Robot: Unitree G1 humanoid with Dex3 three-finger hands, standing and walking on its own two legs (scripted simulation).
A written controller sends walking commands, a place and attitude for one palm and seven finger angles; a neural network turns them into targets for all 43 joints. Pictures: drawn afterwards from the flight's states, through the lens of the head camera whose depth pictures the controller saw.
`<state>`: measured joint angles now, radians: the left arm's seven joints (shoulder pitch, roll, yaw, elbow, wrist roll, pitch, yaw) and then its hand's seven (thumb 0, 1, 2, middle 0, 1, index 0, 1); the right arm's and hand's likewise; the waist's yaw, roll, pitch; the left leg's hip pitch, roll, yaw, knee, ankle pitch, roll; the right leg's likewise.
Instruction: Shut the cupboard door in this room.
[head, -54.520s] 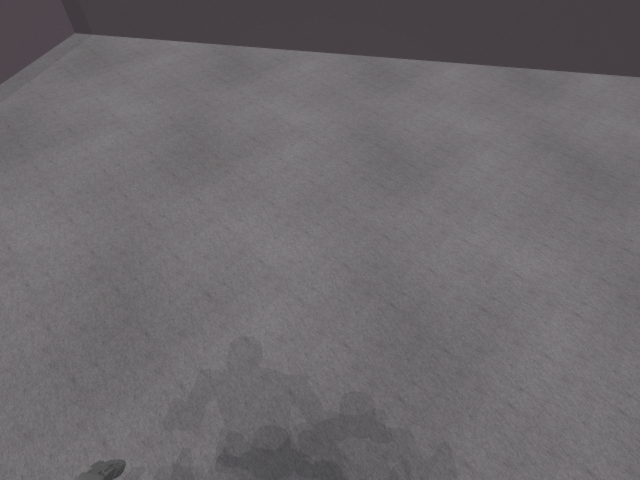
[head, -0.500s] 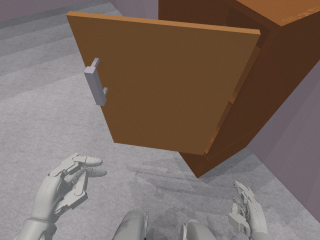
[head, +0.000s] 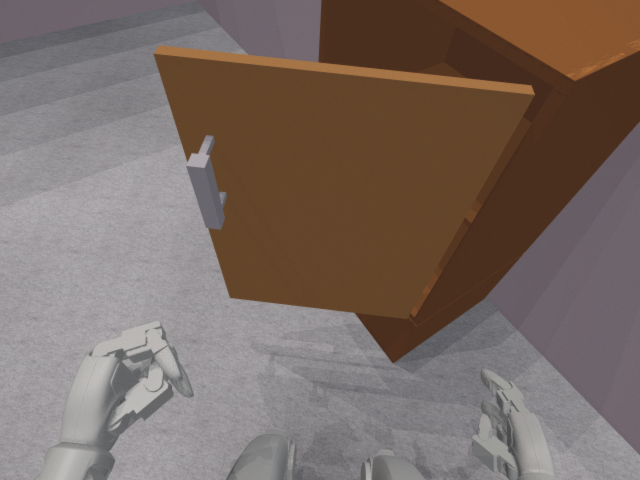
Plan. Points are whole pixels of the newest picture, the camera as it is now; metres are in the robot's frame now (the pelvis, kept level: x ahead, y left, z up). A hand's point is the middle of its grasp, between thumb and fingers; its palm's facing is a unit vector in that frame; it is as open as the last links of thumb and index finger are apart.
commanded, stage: raise the hand and make a fist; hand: left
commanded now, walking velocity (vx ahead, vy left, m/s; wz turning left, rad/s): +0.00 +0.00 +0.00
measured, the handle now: (211, 183) +0.48 +0.20 +0.06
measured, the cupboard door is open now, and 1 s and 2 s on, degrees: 50 50 50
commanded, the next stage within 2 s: bring the fist close to the handle in 0.74 s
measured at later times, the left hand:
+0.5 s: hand (161, 369) +0.22 +0.19 +0.06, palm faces -0.03 -1.00 -0.02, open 3.1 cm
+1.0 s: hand (179, 361) +0.23 +0.17 +0.06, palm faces -0.02 -1.00 -0.04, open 3.1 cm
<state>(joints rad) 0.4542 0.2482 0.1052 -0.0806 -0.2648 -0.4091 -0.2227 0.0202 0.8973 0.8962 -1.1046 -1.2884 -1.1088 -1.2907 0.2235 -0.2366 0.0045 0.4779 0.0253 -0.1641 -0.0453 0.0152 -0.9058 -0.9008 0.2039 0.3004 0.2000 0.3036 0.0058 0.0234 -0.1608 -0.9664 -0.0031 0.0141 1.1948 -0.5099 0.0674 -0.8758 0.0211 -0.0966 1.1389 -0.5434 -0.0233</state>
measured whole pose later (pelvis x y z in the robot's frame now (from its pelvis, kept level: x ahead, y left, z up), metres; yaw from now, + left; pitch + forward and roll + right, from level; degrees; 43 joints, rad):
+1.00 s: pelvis +0.00 -0.02 +0.00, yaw +0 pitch +15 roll -3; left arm 0.30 0.27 0.14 0.05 -0.29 -0.39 -0.28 0.02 0.89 0.90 -1.30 -1.50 -1.30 -1.50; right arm 0.24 -0.25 0.03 0.50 0.03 -0.15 -0.05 0.01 -0.90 -0.90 0.21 0.30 0.20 0.30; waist 0.01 0.03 -0.16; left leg -0.94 0.01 -0.01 1.19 -0.50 0.04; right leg -0.86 0.03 -0.11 1.14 -0.55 -0.05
